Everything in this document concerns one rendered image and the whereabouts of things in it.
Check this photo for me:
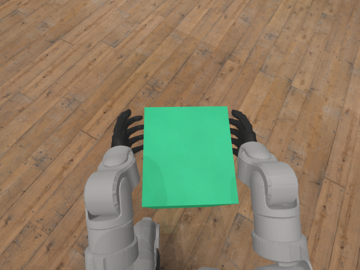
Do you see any carton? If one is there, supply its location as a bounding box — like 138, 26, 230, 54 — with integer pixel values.
142, 106, 239, 209

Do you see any left robot thigh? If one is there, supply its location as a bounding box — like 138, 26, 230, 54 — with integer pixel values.
124, 220, 160, 270

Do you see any robot right hand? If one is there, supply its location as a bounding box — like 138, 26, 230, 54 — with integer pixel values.
229, 110, 257, 156

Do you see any right robot forearm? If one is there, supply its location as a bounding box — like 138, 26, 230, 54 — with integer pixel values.
237, 141, 313, 270

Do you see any robot left hand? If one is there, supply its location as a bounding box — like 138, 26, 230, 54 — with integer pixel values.
111, 109, 144, 154

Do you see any left robot forearm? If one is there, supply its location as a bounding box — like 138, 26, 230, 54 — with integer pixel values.
84, 146, 140, 270

